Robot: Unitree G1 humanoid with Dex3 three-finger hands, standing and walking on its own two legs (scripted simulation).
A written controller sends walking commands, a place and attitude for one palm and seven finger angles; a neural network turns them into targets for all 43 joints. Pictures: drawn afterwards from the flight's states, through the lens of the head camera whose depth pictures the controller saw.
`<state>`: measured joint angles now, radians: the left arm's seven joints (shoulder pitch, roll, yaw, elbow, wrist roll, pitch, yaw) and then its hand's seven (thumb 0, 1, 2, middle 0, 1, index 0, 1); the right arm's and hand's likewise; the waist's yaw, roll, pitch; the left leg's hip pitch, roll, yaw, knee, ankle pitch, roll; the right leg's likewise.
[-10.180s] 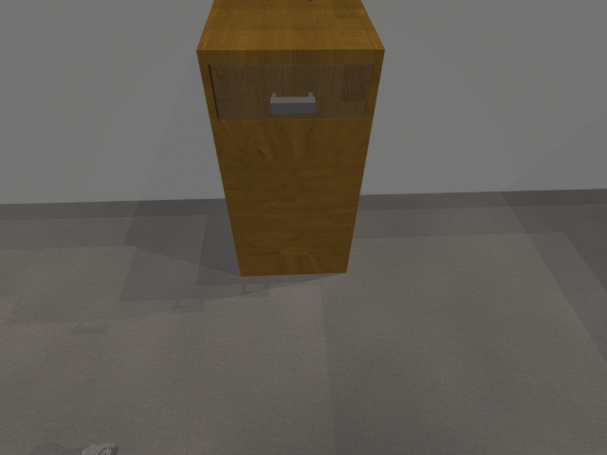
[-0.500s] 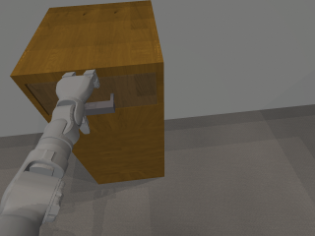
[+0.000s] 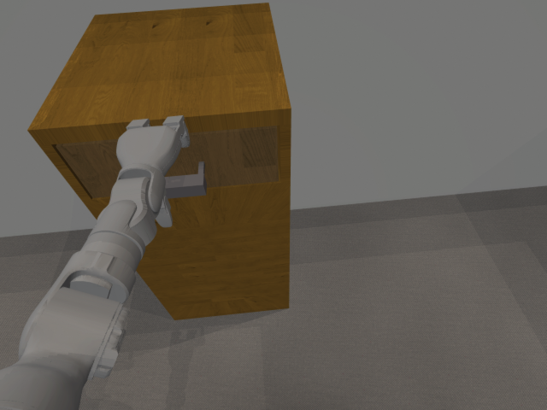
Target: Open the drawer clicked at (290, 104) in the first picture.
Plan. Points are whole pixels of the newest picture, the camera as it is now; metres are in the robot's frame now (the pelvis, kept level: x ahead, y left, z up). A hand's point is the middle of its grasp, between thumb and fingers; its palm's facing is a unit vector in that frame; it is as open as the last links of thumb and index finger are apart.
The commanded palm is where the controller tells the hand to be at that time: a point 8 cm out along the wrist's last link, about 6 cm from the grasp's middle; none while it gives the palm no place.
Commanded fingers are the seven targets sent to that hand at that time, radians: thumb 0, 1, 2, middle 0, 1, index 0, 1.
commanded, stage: lower the fingers behind the handle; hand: left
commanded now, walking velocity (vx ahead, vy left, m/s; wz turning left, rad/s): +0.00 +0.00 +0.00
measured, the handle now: (176, 177) +0.51 +0.18 +0.03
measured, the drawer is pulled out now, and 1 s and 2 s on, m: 0.00 0.00 0.00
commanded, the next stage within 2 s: close the thumb around the handle in 1.56 s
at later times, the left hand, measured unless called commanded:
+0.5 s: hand (165, 191) +0.45 +0.18 +0.06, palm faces +0.01 -0.03 -1.00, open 13.8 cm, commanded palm +0.43 +0.18 +0.11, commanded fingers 0.00 -0.50 0.30 -0.30 -1.20 -0.30 -1.20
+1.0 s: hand (172, 196) +0.46 +0.18 +0.03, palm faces +0.00 -0.02 -1.00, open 13.8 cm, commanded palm +0.44 +0.19 +0.08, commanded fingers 0.00 -0.50 0.30 -0.30 -1.20 -0.30 -1.20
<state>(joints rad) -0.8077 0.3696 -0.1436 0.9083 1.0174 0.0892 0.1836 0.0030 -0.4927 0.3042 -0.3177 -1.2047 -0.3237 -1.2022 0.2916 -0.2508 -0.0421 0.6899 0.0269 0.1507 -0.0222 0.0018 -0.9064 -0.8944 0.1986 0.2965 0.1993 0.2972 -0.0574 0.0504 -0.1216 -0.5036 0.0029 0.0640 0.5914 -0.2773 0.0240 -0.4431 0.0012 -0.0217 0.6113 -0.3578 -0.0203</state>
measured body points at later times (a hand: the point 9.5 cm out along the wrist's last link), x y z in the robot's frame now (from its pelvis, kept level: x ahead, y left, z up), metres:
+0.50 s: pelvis +0.00 -0.01 -0.01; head +0.05 -0.02 +0.44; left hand +0.45 +0.18 +0.11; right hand +0.04 -0.28 -0.14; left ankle +0.00 +0.11 -0.73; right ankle -0.04 -0.11 -0.73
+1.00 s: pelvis +0.00 -0.01 -0.01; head +0.06 -0.02 +0.43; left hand +0.46 +0.18 +0.09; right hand +0.03 -0.28 -0.15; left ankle +0.00 +0.11 -0.73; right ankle -0.04 -0.11 -0.73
